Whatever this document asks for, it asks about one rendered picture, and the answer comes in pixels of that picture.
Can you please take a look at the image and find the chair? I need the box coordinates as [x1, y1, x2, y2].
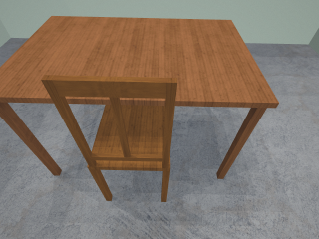
[41, 75, 177, 202]

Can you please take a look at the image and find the table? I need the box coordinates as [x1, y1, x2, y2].
[0, 16, 279, 179]

